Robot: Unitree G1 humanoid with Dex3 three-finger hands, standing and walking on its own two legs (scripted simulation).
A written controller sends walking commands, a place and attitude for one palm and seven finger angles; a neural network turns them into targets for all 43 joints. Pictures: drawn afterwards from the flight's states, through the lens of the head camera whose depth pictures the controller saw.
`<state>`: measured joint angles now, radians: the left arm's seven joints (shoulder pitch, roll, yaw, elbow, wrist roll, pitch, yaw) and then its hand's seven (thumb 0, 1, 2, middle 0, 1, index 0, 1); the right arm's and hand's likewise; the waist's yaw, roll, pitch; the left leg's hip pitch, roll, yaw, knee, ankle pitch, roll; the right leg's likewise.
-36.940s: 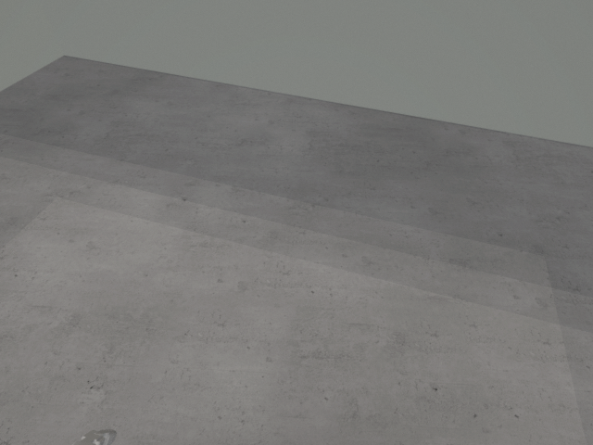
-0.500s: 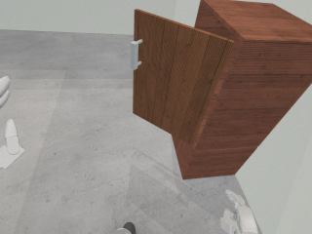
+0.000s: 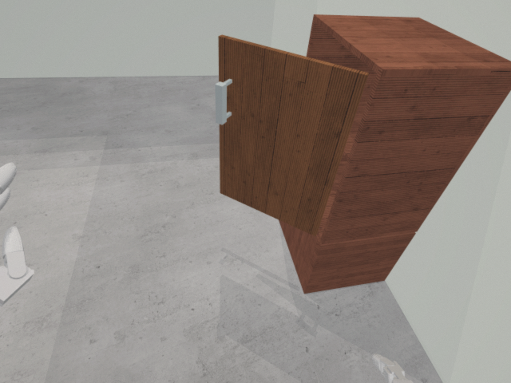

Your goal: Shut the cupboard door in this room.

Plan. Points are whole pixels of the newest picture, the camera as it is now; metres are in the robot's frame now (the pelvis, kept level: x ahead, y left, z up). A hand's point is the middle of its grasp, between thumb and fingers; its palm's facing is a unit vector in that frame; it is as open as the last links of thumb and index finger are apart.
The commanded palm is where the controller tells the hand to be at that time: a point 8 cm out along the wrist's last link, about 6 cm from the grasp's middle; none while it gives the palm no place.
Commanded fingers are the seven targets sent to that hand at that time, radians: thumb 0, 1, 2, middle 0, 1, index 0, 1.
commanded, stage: stop stepping back and stand still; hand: left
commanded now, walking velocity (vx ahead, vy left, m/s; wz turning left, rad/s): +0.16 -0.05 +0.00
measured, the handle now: (225, 101) +0.87 +0.13 +0.04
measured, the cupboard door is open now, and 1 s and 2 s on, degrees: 49 49 49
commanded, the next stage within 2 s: let the arm hang, fingers relaxed in 0.30 s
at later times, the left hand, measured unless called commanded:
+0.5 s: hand (63, 305) +0.21 +0.29 +0.05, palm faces +0.26 -0.83 -0.49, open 7.4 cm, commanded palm none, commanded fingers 0.00 0.90 0.90 -0.20 -0.30 -0.20 -0.30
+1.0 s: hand out of the picture -0.04 +0.18 -0.17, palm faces +0.07 -0.97 -0.21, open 7.3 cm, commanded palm none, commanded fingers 0.00 0.90 0.90 -0.20 -0.30 -0.20 -0.30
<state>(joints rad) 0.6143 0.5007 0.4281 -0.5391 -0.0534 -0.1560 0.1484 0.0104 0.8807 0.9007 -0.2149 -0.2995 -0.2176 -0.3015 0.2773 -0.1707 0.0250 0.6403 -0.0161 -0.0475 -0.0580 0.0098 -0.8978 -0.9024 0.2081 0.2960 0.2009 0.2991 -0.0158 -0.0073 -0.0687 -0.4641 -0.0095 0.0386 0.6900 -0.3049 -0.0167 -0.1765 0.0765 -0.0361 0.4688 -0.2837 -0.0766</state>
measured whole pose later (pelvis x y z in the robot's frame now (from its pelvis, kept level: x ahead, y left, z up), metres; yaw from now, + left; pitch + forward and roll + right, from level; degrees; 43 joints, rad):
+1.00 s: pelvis +0.02 +0.01 +0.01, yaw +3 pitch -2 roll -1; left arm 0.37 0.17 0.01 1.15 0.01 0.01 0.03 -0.01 0.93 0.90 -0.20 -0.30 -0.20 -0.30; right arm 0.33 -0.13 0.01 1.12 -0.01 0.02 -0.04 0.01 -0.91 -0.90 0.20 0.29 0.19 0.30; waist -0.01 0.02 0.04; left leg -0.26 0.00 0.04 0.43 -0.14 0.03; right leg -0.09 0.06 -0.09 0.38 -0.27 -0.07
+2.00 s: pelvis +0.04 +0.02 +0.01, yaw +2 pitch -2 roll +0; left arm 0.37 0.11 -0.01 1.17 0.01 -0.01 0.04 0.00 0.90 0.90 -0.20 -0.30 -0.20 -0.30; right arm 0.31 -0.11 0.01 1.15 -0.01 0.00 -0.04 0.00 -0.91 -0.90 0.20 0.29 0.19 0.30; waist -0.01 -0.01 0.02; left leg -0.21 -0.02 0.06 0.40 -0.16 0.04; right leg -0.05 0.04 -0.07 0.37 -0.29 -0.05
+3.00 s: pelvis +0.05 +0.00 +0.00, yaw +30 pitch +2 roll +0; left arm 0.12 0.24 0.05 0.83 0.04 0.02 0.02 0.00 0.90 0.90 -0.20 -0.30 -0.20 -0.30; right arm 0.18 -0.28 -0.10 0.90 -0.03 0.08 0.01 0.00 -0.90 -0.90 0.20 0.30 0.20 0.30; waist -0.03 0.04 0.07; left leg -0.51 -0.08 -0.12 0.83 -0.39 -0.02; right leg -0.28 -0.03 -0.01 0.56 -0.29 0.01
